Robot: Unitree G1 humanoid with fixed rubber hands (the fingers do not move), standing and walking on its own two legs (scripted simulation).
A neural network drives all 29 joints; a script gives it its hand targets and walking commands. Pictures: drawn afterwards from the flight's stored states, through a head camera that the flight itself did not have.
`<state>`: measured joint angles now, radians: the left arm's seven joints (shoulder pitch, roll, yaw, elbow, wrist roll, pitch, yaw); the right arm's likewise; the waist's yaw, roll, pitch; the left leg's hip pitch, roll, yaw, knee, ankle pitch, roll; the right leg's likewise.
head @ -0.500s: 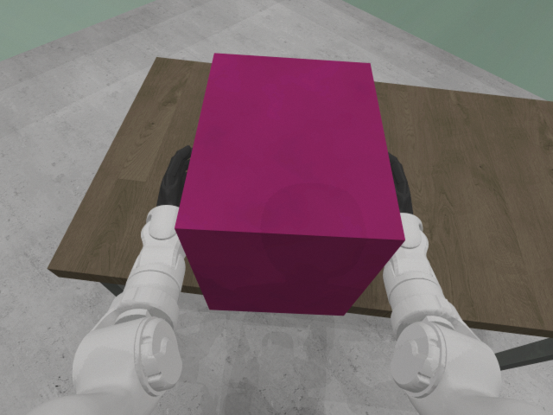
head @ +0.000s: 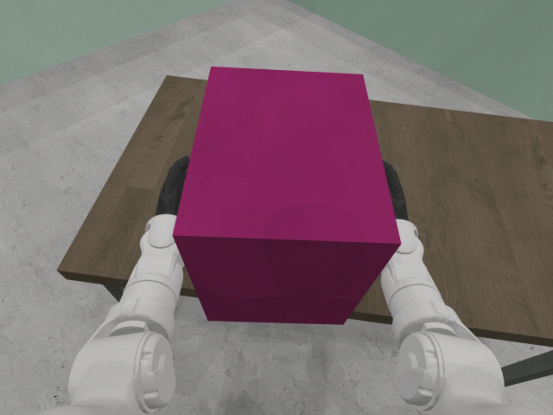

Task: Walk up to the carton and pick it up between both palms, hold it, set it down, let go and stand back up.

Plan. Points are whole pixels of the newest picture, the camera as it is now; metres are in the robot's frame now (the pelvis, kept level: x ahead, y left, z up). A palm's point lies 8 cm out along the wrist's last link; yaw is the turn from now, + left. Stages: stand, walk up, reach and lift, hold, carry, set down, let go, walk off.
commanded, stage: reach and lift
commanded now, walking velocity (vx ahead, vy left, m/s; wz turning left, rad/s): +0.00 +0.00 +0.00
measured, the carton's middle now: (281, 204) +0.44 +0.02 +0.02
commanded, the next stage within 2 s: none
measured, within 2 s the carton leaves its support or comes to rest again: neither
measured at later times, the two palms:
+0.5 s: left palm (159, 183) +0.38 +0.18 +0.12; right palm (408, 195) +0.39 -0.15 +0.12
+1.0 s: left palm (143, 174) +0.36 +0.19 +0.16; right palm (419, 186) +0.37 -0.15 +0.16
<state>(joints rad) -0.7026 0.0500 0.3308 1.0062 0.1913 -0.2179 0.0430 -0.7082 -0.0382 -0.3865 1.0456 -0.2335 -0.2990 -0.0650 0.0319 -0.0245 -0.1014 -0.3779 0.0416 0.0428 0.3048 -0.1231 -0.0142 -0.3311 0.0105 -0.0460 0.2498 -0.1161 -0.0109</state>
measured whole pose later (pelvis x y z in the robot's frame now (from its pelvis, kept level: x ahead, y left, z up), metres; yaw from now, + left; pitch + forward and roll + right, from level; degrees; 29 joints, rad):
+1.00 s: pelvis -0.01 +0.00 +0.00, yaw +2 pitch -4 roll +0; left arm -0.63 0.02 0.30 0.37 0.24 0.44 -0.02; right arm -0.69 -0.09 -0.12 0.75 0.09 0.12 -0.11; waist -0.04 -0.06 0.00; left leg -0.07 0.02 0.02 0.29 -0.13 -0.01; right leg -0.02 -0.01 -0.07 0.25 -0.15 0.00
